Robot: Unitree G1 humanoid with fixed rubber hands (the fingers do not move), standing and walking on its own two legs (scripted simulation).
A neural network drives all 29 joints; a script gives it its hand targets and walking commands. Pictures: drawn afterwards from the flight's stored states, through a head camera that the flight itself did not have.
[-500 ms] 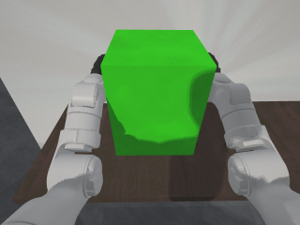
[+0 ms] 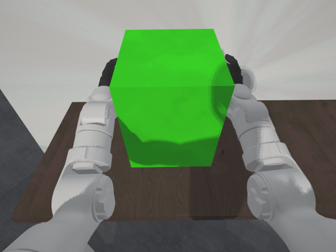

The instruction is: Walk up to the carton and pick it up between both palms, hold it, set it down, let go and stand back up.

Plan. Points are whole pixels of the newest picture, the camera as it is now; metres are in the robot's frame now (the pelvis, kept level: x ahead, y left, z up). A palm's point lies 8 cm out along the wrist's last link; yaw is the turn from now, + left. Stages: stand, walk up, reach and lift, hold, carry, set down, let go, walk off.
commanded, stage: set down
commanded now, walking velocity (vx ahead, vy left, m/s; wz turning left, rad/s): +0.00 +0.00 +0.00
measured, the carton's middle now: (170, 101) +0.41 +0.00 +0.18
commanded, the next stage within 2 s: none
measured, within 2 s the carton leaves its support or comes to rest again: neither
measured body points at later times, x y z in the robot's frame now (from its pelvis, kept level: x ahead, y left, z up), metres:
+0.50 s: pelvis +0.00 +0.01 +0.00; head -0.02 +0.04 +0.45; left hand +0.44 +0.14 +0.17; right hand +0.41 -0.16 +0.19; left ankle +0.01 +0.10 -0.74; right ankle +0.05 -0.13 -0.74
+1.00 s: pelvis +0.01 +0.01 +0.00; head +0.00 +0.04 +0.45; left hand +0.46 +0.13 +0.15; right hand +0.42 -0.16 +0.17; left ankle +0.01 +0.10 -0.74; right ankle +0.05 -0.13 -0.74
